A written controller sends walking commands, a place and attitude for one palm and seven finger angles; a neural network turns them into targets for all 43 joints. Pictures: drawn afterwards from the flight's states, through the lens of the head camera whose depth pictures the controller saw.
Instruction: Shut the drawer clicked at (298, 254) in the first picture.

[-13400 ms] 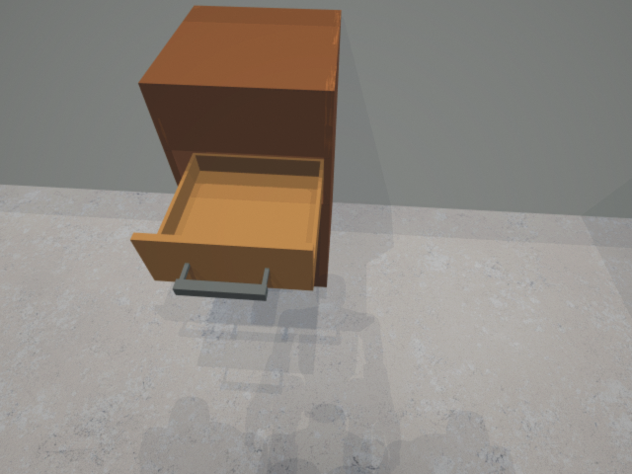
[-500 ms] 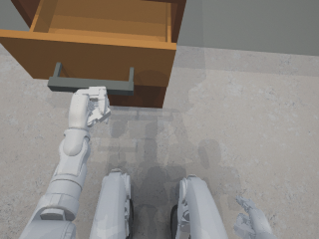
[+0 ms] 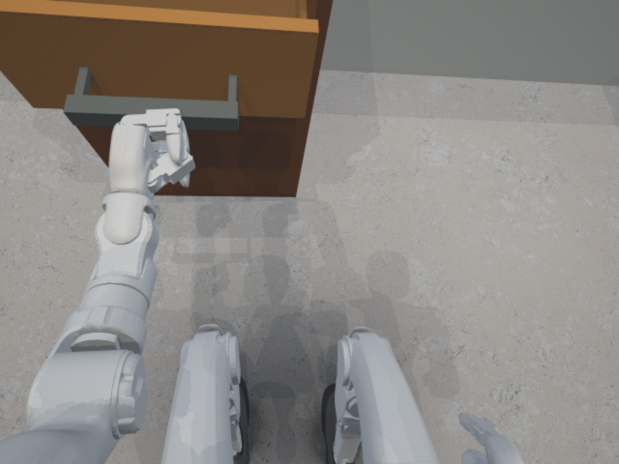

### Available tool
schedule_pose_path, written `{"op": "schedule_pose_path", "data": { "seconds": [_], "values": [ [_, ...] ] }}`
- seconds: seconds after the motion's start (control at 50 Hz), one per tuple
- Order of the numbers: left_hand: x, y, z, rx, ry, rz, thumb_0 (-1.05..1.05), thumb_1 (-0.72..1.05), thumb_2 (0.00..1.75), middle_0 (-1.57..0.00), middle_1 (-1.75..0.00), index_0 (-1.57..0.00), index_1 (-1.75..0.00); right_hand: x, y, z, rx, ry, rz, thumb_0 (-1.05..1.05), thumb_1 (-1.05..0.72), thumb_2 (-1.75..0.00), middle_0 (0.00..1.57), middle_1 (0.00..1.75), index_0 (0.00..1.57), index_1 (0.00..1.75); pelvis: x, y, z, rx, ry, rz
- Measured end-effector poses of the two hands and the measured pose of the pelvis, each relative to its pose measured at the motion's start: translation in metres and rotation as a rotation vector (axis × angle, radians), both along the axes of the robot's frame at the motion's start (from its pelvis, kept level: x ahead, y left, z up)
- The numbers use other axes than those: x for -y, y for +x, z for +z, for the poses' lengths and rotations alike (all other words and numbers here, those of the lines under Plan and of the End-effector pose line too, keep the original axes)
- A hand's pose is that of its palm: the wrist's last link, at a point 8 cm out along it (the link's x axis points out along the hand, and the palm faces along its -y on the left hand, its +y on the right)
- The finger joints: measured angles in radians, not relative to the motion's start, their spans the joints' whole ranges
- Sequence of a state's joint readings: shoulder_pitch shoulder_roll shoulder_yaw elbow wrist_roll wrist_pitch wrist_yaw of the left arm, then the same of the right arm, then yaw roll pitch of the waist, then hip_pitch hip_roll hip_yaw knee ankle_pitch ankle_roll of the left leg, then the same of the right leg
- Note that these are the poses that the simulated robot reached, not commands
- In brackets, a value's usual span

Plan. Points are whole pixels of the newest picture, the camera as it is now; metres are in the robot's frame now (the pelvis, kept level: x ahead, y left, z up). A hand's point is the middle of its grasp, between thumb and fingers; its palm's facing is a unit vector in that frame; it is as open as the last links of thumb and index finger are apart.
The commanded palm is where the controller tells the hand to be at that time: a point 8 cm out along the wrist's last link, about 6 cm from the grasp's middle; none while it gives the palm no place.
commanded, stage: push the drawer shut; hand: left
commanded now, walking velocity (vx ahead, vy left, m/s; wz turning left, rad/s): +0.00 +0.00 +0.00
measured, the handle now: (158, 97) +0.56 +0.19 +0.01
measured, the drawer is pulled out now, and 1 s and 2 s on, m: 0.08 0.00 0.00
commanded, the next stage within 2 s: pull the fist back off the drawer in 0.88 s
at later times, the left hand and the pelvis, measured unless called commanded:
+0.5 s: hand (192, 114) +0.54 +0.14 +0.00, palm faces +0.01 -1.00 -0.06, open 2.9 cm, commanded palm +0.54 +0.16 +0.01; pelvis +0.00 +0.00 -0.01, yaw -2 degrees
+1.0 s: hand (189, 102) +0.56 +0.15 +0.00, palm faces +0.02 -1.00 -0.07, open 2.5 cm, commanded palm +0.60 +0.15 +0.01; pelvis -0.01 +0.00 -0.02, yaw -2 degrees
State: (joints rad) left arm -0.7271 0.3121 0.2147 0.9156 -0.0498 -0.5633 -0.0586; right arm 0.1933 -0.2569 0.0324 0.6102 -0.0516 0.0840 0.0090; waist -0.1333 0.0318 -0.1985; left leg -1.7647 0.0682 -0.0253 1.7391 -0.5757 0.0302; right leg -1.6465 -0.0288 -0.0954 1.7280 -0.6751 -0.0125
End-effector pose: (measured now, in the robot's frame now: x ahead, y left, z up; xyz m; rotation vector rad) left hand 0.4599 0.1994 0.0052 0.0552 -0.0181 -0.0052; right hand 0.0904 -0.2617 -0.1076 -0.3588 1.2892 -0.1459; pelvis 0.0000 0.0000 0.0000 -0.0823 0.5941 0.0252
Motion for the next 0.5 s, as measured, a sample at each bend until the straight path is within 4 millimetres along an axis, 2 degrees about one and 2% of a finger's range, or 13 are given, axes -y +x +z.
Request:
{"op": "schedule_pose_path", "data": {
  "seconds": [0.28,0.5],
  "values": [
    [-0.001,0.038,0.000,0.003,-0.002,0.007,-0.04,0.77,0.92,-1.40,-1.59,-1.40,-1.60,0.000,-0.032,-0.004,-0.098,-0.012,-0.047,0.00,-0.91,-0.90,0.20,0.30,0.21,0.30,-0.002,-0.001,-0.007,-0.023,-0.009,-0.012],
    [0.001,0.061,0.001,0.000,0.002,0.018,-0.04,0.79,0.93,-1.40,-1.59,-1.40,-1.60,0.001,-0.048,-0.005,-0.157,-0.016,-0.069,0.00,-0.91,-0.90,0.20,0.30,0.21,0.30,-0.001,0.000,-0.010,-0.040,-0.012,-0.017]
  ]
}}
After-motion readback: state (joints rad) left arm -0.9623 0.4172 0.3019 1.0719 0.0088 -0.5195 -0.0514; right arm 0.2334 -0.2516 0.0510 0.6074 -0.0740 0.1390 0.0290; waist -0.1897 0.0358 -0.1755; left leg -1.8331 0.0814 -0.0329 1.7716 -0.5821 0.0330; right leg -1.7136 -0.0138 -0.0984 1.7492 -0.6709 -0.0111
